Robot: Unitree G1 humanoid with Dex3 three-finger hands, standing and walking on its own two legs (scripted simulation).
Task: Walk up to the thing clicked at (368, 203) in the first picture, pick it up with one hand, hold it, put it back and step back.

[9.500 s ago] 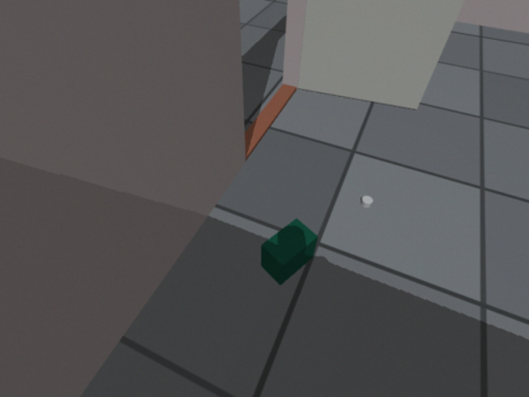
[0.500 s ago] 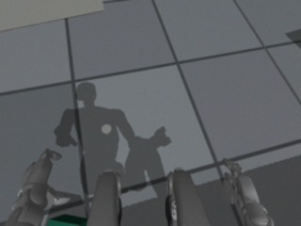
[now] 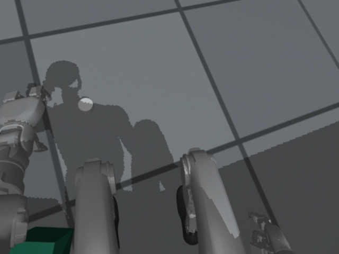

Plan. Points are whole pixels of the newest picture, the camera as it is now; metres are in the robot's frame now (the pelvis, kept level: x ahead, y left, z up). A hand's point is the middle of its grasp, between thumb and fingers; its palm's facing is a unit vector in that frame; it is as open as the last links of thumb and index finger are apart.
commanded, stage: rise first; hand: left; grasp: from above
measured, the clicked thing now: (86, 105) +0.57 +0.23 -0.39
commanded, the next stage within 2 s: none
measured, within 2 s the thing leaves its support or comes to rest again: neither
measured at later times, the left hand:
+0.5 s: hand (51, 110) +0.49 +0.28 -0.21, palm faces -0.43 -0.02 -0.90, open 14.0 cm
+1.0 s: hand (59, 104) +0.52 +0.27 -0.25, palm faces -0.45 -0.03 -0.89, open 13.9 cm
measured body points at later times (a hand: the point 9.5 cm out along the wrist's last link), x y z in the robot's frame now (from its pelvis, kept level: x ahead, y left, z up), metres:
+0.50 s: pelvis +0.00 +0.02 -0.06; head +0.23 +0.07 +0.32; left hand +0.50 +0.28 -0.16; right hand +0.03 -0.26 -0.16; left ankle +0.09 +0.15 -0.37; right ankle +0.10 -0.14 -0.37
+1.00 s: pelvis +0.01 +0.02 -0.07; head +0.27 +0.07 +0.29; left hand +0.54 +0.27 -0.19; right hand +0.02 -0.26 -0.17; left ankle +0.09 +0.15 -0.37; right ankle +0.10 -0.14 -0.37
